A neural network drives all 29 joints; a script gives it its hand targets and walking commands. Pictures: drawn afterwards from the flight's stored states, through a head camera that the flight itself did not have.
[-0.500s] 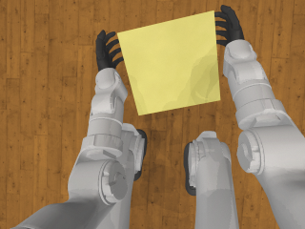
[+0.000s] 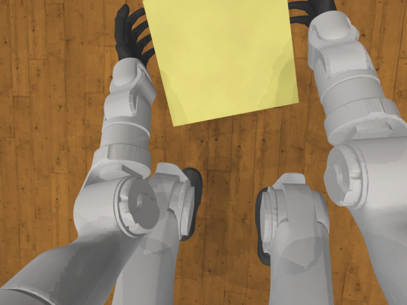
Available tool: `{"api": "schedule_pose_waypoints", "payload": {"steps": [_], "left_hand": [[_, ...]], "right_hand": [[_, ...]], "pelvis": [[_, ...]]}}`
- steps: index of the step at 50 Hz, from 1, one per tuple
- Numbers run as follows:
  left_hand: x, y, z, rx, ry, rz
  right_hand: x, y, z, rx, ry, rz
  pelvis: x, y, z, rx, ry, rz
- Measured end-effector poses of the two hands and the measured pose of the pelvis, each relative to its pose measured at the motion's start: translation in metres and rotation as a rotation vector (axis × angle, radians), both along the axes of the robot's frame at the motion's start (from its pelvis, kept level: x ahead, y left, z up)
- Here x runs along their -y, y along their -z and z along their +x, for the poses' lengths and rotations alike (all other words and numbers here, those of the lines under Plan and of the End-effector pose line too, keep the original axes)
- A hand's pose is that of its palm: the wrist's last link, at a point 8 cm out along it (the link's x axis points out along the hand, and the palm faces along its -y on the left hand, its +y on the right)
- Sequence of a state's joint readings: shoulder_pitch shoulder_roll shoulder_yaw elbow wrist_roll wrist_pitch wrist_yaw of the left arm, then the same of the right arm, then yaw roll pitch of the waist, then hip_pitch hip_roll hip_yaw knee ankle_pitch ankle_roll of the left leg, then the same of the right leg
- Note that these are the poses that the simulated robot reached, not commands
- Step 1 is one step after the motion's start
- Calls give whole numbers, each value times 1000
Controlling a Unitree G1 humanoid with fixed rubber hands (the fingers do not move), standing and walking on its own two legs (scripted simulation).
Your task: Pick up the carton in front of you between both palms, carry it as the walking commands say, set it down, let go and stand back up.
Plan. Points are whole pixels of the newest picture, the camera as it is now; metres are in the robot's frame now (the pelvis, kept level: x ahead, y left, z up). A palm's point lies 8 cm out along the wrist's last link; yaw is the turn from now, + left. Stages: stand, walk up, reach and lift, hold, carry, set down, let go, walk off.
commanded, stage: set down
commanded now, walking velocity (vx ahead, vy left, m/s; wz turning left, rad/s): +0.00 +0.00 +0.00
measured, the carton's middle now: (226, 58) +0.53 +0.00 -0.24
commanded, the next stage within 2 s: none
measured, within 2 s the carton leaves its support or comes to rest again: rests again in 0.70 s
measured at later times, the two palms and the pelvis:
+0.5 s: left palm (132, 51) +0.52 +0.15 -0.14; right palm (318, 11) +0.56 -0.15 -0.15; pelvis +0.01 +0.01 -0.01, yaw +1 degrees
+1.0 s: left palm (123, 85) +0.47 +0.20 -0.18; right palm (324, 59) +0.51 -0.18 -0.23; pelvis +0.01 +0.00 +0.00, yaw +0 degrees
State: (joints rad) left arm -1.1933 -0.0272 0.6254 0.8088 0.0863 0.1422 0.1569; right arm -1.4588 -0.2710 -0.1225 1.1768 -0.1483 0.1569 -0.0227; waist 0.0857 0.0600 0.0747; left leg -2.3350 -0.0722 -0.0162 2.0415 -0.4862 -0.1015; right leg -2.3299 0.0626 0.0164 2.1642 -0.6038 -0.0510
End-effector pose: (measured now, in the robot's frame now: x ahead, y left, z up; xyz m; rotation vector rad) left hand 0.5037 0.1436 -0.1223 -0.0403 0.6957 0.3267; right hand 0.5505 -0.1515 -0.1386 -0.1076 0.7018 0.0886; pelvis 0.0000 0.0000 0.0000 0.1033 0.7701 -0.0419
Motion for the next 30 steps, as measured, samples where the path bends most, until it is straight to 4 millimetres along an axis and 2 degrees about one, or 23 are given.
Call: {"api": "schedule_pose_waypoints", "payload": {"steps": [30], "left_hand": [[-9,18,21,-1,71,-22]], "right_hand": [[0,18,15,7,7,35]], "pelvis": [[-9,6,15,-48,-20,-9]]}}
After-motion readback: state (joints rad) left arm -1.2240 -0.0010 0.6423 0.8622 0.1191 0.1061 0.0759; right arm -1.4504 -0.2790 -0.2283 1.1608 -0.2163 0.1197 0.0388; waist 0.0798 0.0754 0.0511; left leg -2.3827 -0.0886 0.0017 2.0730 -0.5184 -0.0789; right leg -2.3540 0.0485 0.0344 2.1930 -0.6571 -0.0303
